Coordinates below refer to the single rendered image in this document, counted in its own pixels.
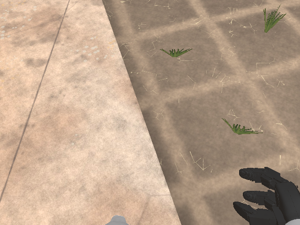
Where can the robot left shin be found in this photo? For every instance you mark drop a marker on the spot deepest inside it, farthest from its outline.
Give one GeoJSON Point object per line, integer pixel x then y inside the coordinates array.
{"type": "Point", "coordinates": [118, 218]}

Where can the robot right hand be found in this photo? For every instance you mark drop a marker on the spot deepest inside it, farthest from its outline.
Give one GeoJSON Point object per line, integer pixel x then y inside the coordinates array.
{"type": "Point", "coordinates": [283, 205]}

